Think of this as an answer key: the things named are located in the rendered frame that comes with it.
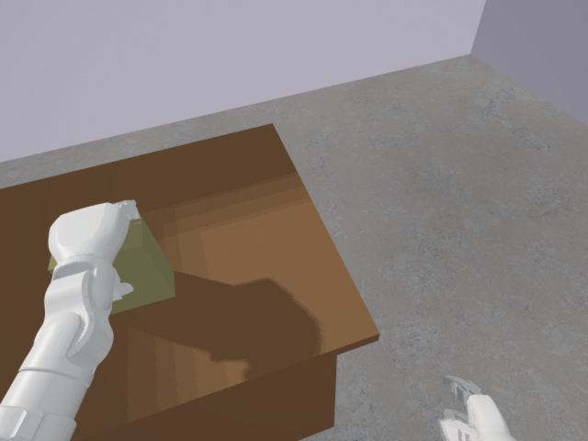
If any robot left hand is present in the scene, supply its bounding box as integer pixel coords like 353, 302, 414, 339
49, 200, 141, 301

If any sponge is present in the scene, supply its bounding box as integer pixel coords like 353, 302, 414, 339
48, 218, 175, 315

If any robot left forearm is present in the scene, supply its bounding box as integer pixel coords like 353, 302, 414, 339
0, 255, 115, 441

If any table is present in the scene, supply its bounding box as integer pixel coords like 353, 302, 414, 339
0, 123, 380, 441

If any robot right hand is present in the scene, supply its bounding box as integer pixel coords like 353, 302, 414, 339
438, 375, 510, 441

